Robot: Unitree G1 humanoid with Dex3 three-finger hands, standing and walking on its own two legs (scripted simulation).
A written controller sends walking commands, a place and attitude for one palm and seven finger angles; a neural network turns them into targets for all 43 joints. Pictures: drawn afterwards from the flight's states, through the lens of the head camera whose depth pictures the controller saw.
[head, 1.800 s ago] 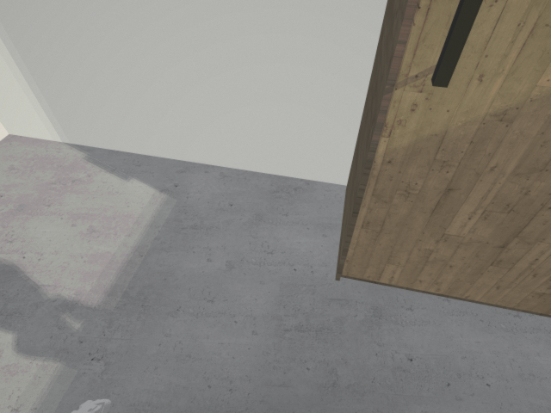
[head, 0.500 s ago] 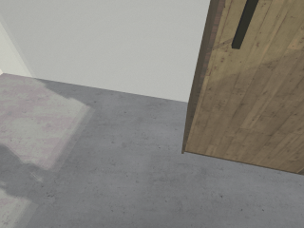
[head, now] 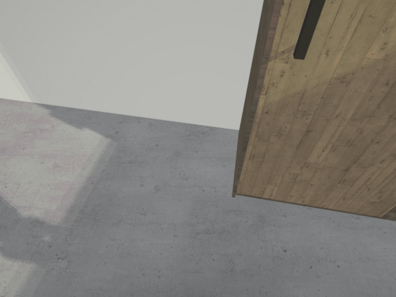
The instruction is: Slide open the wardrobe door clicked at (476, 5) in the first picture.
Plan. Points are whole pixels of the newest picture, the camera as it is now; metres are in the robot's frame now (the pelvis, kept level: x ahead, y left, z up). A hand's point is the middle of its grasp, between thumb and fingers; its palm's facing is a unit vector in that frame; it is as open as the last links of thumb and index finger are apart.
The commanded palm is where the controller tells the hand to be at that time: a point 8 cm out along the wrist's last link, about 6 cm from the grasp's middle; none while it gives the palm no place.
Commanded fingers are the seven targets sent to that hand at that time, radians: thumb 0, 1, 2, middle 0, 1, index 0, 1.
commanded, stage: turn to face it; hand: left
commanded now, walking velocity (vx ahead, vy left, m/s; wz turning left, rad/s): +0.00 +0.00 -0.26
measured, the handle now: (313, 7) +0.75 -0.24 +0.26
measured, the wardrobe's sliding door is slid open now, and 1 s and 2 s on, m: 0.00 0.00 0.00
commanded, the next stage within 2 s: take the last steps up to it in 0.02 s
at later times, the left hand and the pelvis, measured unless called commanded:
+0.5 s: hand out of the picture +0.05 +0.15 -0.18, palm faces -0.06 -0.97 -0.22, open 7.4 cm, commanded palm none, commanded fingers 0.00 0.90 0.90 -0.20 -0.30 -0.20 -0.30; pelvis +0.04 -0.04 -0.01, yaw -8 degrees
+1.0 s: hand (162, 243) +0.28 +0.12 -0.18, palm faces -0.20 -0.97 -0.14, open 7.4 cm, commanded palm none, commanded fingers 0.00 0.90 0.90 -0.20 -0.30 -0.20 -0.30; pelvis +0.20 -0.05 +0.00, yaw -15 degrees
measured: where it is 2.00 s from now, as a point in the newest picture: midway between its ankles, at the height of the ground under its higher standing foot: outside the picture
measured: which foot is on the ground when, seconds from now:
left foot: down 0.00-0.38, up 0.40-0.74, down 0.76-1.00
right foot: down 0.00-0.76, up 0.78-1.00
